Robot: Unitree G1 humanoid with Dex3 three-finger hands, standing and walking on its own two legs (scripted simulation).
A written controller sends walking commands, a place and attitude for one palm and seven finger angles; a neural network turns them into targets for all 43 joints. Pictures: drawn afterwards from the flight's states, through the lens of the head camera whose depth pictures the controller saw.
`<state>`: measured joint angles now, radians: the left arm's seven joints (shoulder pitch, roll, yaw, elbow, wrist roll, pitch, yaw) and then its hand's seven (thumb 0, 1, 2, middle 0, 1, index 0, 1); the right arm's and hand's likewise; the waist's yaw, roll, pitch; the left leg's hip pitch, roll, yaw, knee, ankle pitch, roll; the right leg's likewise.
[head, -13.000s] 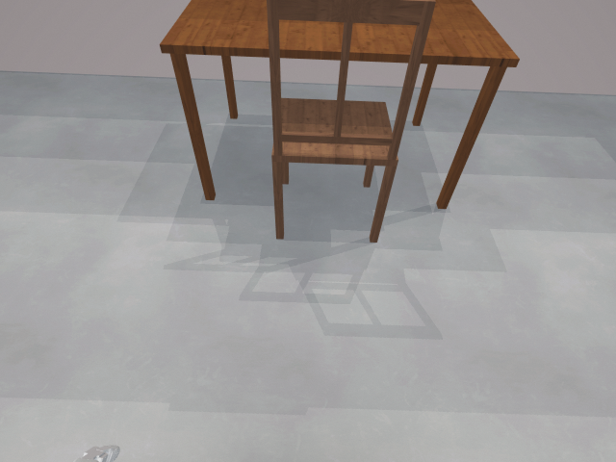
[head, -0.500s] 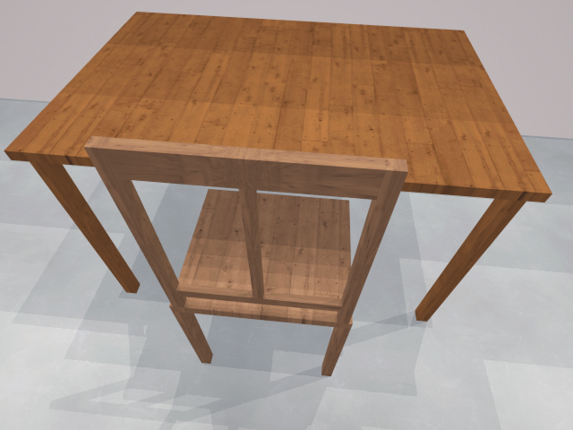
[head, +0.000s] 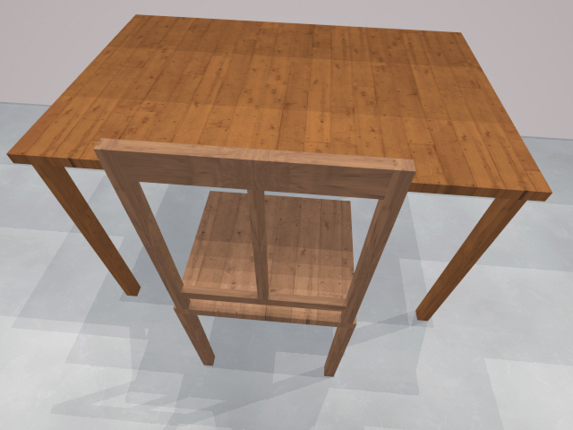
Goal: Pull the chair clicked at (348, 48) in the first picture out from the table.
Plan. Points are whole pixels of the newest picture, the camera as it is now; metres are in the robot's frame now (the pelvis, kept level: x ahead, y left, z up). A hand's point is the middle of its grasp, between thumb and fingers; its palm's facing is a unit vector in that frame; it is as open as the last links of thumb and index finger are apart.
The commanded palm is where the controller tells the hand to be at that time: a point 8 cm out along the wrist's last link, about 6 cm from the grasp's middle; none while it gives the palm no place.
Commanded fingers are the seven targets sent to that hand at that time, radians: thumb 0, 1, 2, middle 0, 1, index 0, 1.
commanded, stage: look again from close up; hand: left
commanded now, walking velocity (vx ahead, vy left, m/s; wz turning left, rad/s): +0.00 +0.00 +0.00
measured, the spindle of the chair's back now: (260, 251) +0.42 +0.08 -0.06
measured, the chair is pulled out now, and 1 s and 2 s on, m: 0.00 0.00 0.00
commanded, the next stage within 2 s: shuffle to correct the standing spot in 0.22 s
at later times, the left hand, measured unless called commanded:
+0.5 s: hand out of the picture -0.02 +0.16 -0.18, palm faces +0.02 -0.98 -0.18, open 7.4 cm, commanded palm none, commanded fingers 0.00 0.90 0.90 -0.20 -0.30 -0.20 -0.30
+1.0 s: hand out of the picture +0.04 +0.08 -0.18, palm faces -0.01 -0.97 -0.22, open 7.3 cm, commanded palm none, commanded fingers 0.00 0.90 0.90 -0.20 -0.30 -0.20 -0.30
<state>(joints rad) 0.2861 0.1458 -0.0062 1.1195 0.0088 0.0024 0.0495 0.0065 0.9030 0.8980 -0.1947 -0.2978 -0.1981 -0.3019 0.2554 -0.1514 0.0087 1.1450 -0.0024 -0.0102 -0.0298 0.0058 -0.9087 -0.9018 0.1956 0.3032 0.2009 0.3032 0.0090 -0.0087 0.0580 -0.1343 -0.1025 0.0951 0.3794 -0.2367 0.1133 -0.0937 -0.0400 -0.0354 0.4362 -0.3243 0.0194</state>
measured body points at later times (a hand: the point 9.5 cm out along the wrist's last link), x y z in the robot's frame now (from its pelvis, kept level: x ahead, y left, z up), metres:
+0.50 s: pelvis +0.00 -0.01 +0.00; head +0.02 -0.01 +0.45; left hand -0.02 +0.21 -0.16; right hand -0.02 -0.22 -0.16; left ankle -0.02 +0.04 -0.74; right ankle -0.06 -0.13 -0.74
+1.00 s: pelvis +0.00 -0.10 -0.01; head +0.03 -0.11 +0.44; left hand +0.05 +0.13 -0.16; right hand -0.01 -0.35 -0.17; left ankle -0.02 +0.02 -0.74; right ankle -0.01 -0.19 -0.74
